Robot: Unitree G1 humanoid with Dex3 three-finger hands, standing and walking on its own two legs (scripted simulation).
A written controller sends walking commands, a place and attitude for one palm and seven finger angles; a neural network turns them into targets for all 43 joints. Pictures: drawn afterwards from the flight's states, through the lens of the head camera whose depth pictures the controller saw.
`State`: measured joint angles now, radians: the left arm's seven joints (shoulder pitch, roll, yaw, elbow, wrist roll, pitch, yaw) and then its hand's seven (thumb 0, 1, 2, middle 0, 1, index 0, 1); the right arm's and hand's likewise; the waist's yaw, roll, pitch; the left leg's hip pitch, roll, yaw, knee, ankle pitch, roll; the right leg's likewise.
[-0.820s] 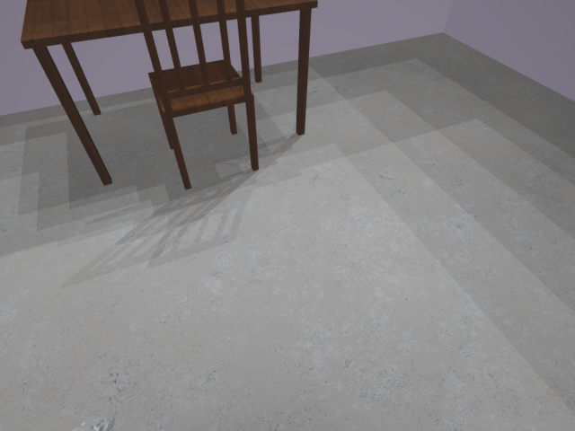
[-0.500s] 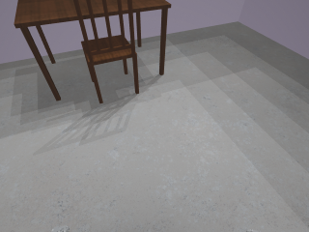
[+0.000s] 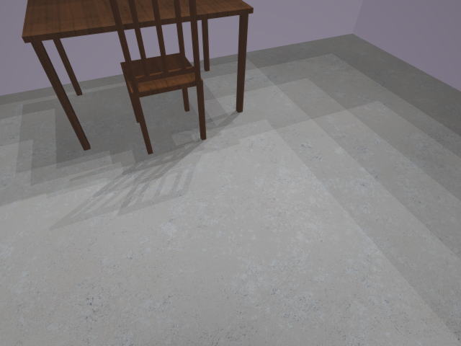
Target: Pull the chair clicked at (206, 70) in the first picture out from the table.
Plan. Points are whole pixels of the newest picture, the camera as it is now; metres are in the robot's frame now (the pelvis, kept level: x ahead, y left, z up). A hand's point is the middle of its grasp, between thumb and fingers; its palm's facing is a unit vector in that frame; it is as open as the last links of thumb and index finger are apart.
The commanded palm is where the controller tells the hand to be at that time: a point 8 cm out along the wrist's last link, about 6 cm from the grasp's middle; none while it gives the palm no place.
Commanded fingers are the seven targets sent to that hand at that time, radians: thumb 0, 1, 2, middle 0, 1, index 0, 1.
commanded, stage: look at it before walking up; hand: left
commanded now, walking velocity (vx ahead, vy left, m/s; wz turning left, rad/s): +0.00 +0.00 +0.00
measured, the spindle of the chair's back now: (160, 36) +1.44 +0.42 -0.06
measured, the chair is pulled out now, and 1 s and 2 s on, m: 0.00 0.00 0.00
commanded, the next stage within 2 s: walk to a spot facing it in 0.62 s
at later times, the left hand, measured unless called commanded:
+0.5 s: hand out of the picture +0.06 +0.25 -0.16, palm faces -0.03 -0.94 -0.33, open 7.4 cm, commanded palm none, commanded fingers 0.00 0.90 0.90 -0.20 -0.30 -0.20 -0.30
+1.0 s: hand out of the picture +0.02 +0.22 -0.19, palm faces +0.02 -0.98 -0.20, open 7.4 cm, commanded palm none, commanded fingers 0.00 0.90 0.90 -0.20 -0.30 -0.20 -0.30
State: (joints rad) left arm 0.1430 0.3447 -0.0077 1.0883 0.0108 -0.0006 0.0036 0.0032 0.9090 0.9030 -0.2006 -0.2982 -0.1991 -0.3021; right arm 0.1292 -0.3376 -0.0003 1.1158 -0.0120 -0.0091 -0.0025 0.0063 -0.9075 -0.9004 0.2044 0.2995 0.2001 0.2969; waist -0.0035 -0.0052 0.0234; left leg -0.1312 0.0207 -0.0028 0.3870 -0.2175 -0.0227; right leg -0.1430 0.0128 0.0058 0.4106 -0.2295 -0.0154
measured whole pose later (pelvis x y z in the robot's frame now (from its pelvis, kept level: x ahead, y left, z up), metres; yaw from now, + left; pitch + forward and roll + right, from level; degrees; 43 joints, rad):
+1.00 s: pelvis +0.03 +0.02 -0.01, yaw +1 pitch -1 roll -2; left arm 0.33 0.23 0.01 1.09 0.02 -0.01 -0.01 0.00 0.91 0.90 -0.20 -0.30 -0.20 -0.30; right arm 0.28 -0.23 0.00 1.12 -0.02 -0.01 0.01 0.00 -0.91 -0.90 0.20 0.30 0.20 0.30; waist 0.00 0.00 -0.03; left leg -0.21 0.04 0.02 0.60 -0.39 0.02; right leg -0.16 0.02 -0.01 0.51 -0.33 0.00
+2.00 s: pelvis +0.44 +0.02 +0.00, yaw -1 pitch +0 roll -1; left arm 0.31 0.19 0.07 1.08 0.04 -0.01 -0.01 0.01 0.92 0.90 -0.20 -0.30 -0.19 -0.30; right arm 0.26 -0.14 -0.06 1.03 -0.02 -0.09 -0.02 -0.01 -0.95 -0.90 0.20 0.30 0.20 0.30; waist 0.01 -0.05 0.02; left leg -0.20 0.04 0.19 0.45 -0.25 0.05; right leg -0.50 -0.09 -0.06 1.18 -0.29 0.00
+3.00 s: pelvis +0.82 +0.00 -0.01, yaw +12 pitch -1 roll -1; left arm 0.22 0.21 0.07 0.98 0.02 0.02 0.02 0.00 0.91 0.90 -0.20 -0.30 -0.19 -0.30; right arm 0.14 -0.18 -0.04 0.96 -0.02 -0.01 0.00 0.00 -0.91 -0.90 0.20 0.30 0.20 0.30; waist 0.01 -0.02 0.08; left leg -0.36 -0.02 0.10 0.52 -0.16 0.09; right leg -0.50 -0.11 -0.04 1.13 -0.40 0.08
